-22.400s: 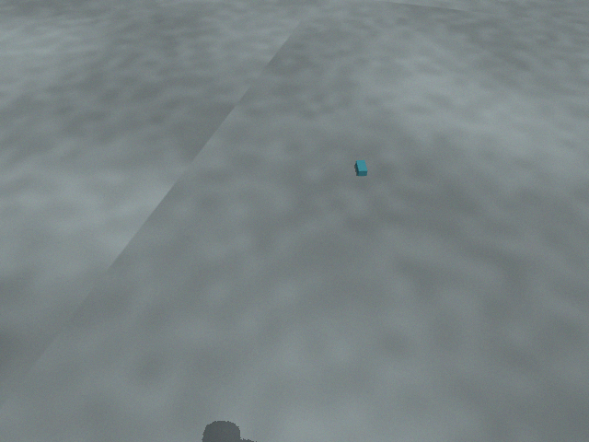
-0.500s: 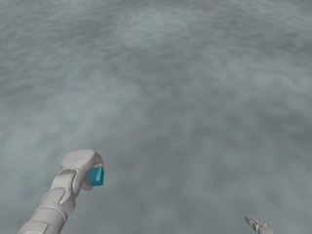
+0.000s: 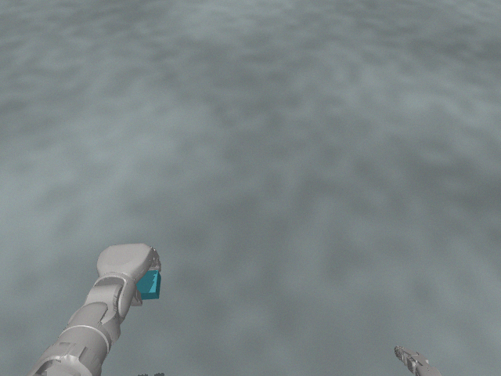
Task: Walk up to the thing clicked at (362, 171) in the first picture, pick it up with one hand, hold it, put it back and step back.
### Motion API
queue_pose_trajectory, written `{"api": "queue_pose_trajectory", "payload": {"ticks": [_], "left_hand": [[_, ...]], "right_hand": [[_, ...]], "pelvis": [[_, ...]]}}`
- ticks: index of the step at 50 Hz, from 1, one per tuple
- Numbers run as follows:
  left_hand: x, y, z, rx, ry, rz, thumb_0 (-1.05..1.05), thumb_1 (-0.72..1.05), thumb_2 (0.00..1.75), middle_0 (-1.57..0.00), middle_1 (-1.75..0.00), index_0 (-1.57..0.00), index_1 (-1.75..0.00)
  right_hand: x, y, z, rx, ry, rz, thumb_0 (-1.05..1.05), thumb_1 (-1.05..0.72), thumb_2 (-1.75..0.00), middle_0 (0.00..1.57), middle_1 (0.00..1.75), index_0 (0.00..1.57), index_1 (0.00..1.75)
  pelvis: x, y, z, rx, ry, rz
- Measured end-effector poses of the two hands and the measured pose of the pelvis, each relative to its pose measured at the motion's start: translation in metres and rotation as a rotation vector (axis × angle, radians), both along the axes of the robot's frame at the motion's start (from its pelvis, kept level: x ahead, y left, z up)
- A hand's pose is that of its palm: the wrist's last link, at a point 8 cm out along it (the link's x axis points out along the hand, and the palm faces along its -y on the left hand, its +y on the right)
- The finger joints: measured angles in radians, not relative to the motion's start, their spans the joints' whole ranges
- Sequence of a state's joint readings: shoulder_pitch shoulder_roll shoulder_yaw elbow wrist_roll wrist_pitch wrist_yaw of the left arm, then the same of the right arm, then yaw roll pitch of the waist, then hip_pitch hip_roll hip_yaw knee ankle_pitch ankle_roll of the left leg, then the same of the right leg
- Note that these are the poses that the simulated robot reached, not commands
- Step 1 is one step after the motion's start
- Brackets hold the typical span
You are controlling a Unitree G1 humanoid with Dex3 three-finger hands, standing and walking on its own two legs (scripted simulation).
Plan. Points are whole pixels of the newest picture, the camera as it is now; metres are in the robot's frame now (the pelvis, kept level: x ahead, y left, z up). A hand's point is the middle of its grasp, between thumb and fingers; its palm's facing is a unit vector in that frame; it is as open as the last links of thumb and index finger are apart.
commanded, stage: crouch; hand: left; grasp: from above
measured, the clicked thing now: (136, 285) +0.31 +0.23 -0.13
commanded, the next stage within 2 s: lower in 1.56 s
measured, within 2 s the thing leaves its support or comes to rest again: neither
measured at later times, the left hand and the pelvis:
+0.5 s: hand (162, 294) +0.36 +0.24 -0.34, palm faces -0.44 +0.00 -0.90, open 7.2 cm; pelvis -0.05 +0.01 -0.21, yaw -1 degrees
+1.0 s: hand (173, 300) +0.39 +0.24 -0.50, palm faces -0.44 -0.03 -0.90, open 7.2 cm; pelvis -0.06 +0.00 -0.33, yaw -4 degrees
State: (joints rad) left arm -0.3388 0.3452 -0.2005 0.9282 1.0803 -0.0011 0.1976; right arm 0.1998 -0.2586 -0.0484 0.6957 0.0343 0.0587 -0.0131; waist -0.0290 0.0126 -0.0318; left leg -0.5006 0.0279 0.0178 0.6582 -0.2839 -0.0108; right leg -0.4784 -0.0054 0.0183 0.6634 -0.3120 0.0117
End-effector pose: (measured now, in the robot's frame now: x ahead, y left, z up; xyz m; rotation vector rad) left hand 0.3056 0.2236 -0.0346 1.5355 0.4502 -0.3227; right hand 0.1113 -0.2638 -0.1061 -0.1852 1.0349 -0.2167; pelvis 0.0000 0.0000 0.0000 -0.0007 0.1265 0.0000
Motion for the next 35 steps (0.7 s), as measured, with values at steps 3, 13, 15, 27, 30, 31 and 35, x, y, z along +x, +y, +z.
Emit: {"api": "queue_pose_trajectory", "payload": {"ticks": [3, 13, 15, 27, 30, 31, 35], "left_hand": [[0.006, 0.001, -0.025, 0.012, -0.009, -0.013, -0.01, 0.4, 0.07, -1.04, -0.07, -1.06, -0.05], [0.04, 0.004, -0.125, 0.042, -0.07, -0.014, -0.01, 0.39, 0.09, -1.03, -0.09, -1.05, -0.08], [0.047, 0.006, -0.145, 0.045, -0.076, -0.006, -0.01, 0.39, 0.09, -1.04, -0.1, -1.05, -0.09], [0.063, 0.011, -0.266, 0.024, -0.027, 0.019, -0.01, 0.39, 0.11, -1.01, -0.14, -1.03, -0.12], [0.068, 0.013, -0.294, 0.015, -0.027, 0.011, -0.01, 0.39, 0.11, -1.01, -0.14, -1.02, -0.13], [0.069, 0.013, -0.302, 0.014, -0.03, 0.007, -0.01, 0.39, 0.11, -1.01, -0.15, -1.02, -0.13], [0.077, 0.016, -0.333, 0.004, -0.043, 0.01, -0.01, 0.39, 0.12, -1.0, -0.15, -1.02, -0.13]], "right_hand": [[-0.015, -0.006, -0.016, -0.025, 0.04, -0.005, 0.01, -0.89, -0.9, 0.2, 0.3, 0.2, 0.3], [-0.08, -0.015, -0.105, -0.092, 0.176, -0.057, 0.0, -0.89, -0.9, 0.2, 0.3, 0.2, 0.3], [-0.093, -0.013, -0.125, -0.094, 0.203, -0.067, 0.0, -0.89, -0.9, 0.2, 0.3, 0.2, 0.3], [-0.134, 0.008, -0.233, -0.059, 0.309, -0.051, 0.01, -0.89, -0.89, 0.2, 0.3, 0.2, 0.3], [-0.135, 0.009, -0.254, -0.06, 0.32, -0.031, 0.0, -0.89, -0.89, 0.2, 0.3, 0.2, 0.3], [-0.135, 0.008, -0.261, -0.061, 0.324, -0.024, 0.0, -0.89, -0.89, 0.2, 0.3, 0.2, 0.3], [-0.133, 0.005, -0.283, -0.069, 0.335, 0.004, 0.0, -0.89, -0.9, 0.2, 0.3, 0.2, 0.3]], "pelvis": [[-0.005, 0.001, -0.017, -0.005, 0.065, 0.002], [-0.029, 0.008, -0.105, -0.027, 0.284, -0.002], [-0.034, 0.009, -0.124, -0.031, 0.321, -0.003], [-0.057, 0.012, -0.222, -0.046, 0.469, -0.008], [-0.059, 0.011, -0.244, -0.051, 0.492, -0.009], [-0.06, 0.011, -0.251, -0.053, 0.499, -0.009], [-0.062, 0.009, -0.275, -0.06, 0.519, -0.011]]}}
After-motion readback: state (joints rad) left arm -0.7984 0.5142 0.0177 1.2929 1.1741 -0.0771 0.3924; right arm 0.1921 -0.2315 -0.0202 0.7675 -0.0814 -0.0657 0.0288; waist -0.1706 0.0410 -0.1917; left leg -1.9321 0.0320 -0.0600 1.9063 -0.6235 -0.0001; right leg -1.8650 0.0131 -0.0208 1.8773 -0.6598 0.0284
